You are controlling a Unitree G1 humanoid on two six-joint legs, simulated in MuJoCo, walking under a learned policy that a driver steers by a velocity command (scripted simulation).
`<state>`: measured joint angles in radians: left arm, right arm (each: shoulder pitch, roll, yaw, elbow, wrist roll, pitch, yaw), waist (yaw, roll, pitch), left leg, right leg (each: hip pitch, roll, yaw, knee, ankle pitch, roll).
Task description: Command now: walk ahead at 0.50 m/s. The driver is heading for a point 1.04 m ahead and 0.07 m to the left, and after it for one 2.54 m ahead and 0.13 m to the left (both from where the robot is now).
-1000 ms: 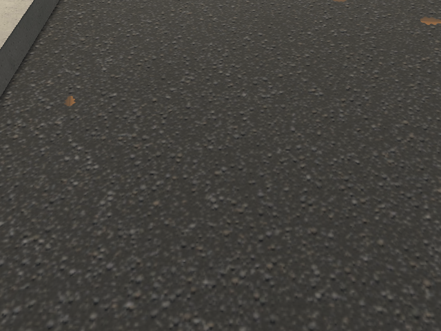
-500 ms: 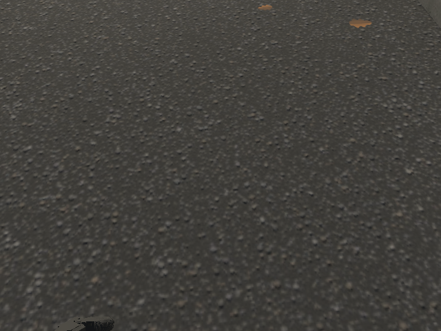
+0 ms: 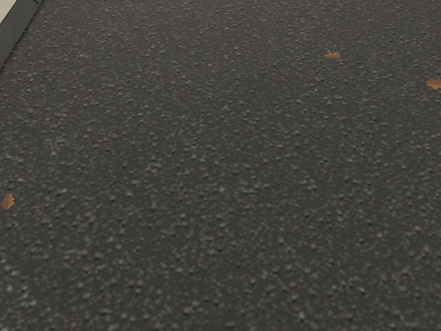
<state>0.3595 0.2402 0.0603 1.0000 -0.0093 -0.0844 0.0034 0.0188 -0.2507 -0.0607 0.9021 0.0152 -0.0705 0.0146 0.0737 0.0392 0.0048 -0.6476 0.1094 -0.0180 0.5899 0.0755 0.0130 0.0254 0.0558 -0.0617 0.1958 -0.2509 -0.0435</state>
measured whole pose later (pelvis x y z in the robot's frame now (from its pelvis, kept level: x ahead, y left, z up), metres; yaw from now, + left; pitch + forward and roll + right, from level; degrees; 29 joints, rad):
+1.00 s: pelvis +0.57 -0.01 +0.01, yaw +0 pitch +1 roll -1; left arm 0.34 0.24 0.06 0.98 0.00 -0.09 0.00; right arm 0.09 -0.27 -0.07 0.90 0.01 -0.07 0.00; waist 0.06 0.04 0.00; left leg -0.69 0.14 -0.04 0.76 0.00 0.01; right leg -0.06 0.06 -0.06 0.22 -0.18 -0.06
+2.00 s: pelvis +1.00 +0.03 -0.01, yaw +1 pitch +0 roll -1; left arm 0.11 0.21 0.03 0.98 0.01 -0.01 0.02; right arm 0.20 -0.24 -0.05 1.03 -0.02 0.02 -0.04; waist -0.01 0.00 0.01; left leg -0.27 0.06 -0.01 0.57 -0.30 -0.03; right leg -0.35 0.02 -0.05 0.48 -0.13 -0.03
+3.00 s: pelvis +1.04 +0.06 -0.01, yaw +0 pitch -1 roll +0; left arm 0.16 0.21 0.04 1.14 0.00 0.02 0.04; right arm 0.29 -0.19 -0.02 1.10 0.00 -0.01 -0.04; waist 0.00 0.00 0.03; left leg -0.13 0.01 0.03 0.50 -0.35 0.01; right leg -0.27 -0.02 -0.01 0.52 -0.24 0.01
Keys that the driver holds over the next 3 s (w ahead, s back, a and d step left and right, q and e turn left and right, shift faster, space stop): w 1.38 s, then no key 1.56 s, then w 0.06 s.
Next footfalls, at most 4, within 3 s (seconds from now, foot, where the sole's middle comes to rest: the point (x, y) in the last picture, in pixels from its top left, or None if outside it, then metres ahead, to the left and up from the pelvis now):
0.12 left None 0.25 0.14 -0.78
0.66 right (280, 310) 0.57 -0.10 -0.78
1.20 left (210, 219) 0.88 0.14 -0.78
1.68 right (271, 171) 1.11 -0.07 -0.78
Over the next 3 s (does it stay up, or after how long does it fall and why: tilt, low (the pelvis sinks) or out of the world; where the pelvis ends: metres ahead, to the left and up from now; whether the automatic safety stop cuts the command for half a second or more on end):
stays up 1.04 0.06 -0.01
